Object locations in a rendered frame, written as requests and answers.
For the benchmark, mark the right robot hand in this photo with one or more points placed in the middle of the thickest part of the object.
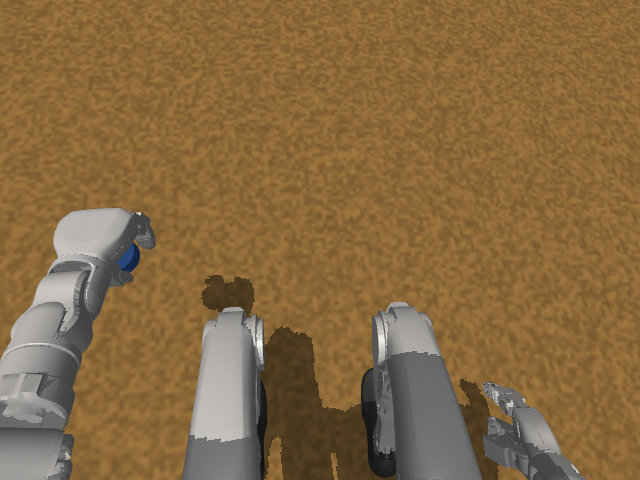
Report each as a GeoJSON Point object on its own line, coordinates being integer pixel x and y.
{"type": "Point", "coordinates": [513, 446]}

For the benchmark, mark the left robot arm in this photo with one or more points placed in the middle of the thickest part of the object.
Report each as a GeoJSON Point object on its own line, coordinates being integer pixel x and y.
{"type": "Point", "coordinates": [39, 366]}

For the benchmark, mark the right robot foot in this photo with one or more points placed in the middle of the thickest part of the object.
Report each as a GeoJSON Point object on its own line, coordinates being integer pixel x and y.
{"type": "Point", "coordinates": [383, 465]}

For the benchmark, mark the left robot hand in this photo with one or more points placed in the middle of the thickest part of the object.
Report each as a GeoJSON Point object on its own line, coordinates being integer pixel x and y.
{"type": "Point", "coordinates": [105, 234]}

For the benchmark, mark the right robot arm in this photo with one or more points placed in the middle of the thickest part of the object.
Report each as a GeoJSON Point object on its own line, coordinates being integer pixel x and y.
{"type": "Point", "coordinates": [552, 466]}

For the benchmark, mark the tin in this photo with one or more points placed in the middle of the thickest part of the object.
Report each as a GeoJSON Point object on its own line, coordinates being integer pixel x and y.
{"type": "Point", "coordinates": [130, 259]}

